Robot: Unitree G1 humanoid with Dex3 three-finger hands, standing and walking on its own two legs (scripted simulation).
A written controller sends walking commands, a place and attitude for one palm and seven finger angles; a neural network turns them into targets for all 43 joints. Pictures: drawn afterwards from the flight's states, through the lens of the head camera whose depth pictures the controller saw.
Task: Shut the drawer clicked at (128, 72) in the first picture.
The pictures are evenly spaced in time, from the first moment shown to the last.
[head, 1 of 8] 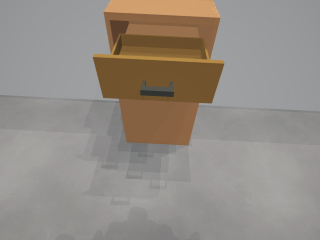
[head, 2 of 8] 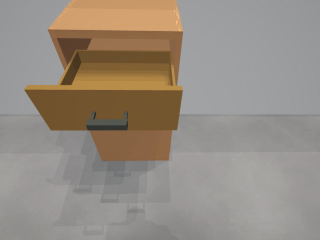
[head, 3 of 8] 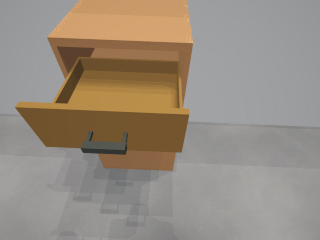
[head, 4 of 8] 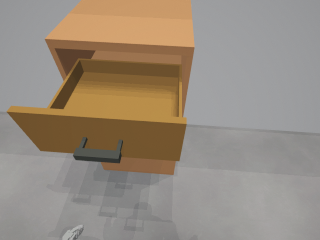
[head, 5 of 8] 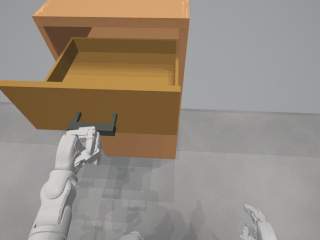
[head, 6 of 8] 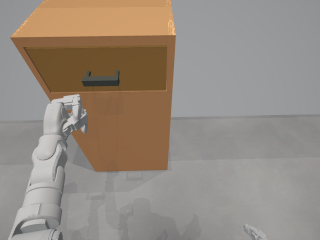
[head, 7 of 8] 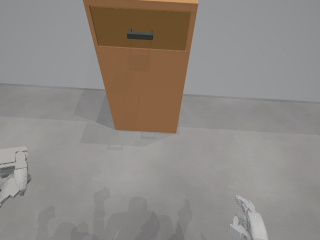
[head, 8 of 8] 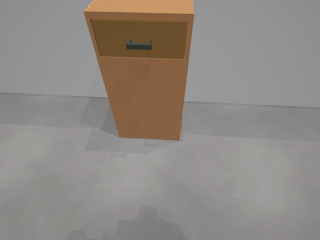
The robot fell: no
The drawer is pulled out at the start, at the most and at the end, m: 0.28 0.28 0.00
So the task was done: yes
